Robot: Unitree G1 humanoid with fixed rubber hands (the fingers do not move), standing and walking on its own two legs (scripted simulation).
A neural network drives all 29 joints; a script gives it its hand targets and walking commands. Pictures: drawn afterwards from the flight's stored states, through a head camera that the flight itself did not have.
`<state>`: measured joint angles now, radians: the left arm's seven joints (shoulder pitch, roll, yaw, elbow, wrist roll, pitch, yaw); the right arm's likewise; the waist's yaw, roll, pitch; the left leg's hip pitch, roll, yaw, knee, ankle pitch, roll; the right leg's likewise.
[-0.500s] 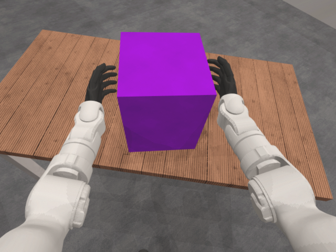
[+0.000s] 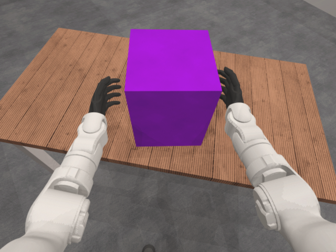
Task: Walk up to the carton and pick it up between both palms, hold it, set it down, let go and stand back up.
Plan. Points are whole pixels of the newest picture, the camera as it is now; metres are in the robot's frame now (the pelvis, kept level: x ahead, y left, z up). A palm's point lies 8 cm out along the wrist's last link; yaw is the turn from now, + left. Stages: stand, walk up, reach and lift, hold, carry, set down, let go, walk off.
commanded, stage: set down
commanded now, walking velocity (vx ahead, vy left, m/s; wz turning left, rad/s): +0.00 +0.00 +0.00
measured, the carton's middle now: (169, 93) +0.52 +0.06 +0.02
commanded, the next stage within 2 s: let go in 0.50 s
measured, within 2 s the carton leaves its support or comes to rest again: neither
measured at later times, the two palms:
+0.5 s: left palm (94, 101) +0.43 +0.24 +0.06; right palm (231, 94) +0.47 -0.09 +0.09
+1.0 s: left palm (92, 135) +0.38 +0.25 -0.01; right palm (228, 130) +0.42 -0.11 +0.01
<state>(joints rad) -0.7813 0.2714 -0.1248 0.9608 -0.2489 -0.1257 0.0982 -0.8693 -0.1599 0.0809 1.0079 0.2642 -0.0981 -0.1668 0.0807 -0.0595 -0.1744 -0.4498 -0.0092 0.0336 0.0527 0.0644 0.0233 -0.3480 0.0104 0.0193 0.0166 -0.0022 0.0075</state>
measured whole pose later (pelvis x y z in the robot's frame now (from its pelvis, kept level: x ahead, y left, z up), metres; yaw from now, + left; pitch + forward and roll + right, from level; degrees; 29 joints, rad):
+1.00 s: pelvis +0.01 +0.01 +0.00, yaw +1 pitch +21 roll -1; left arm -0.64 0.36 -0.30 1.01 -0.47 -0.30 0.06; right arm -0.64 -0.18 0.23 0.93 0.38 -0.25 -0.22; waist 0.06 -0.07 -0.14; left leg -0.52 -0.03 0.02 0.14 0.02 0.03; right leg -0.43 -0.01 0.01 0.14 -0.08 0.02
